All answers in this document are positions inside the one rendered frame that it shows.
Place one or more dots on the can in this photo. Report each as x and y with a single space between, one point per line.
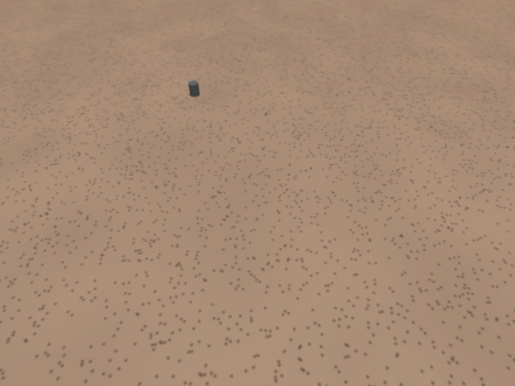
194 88

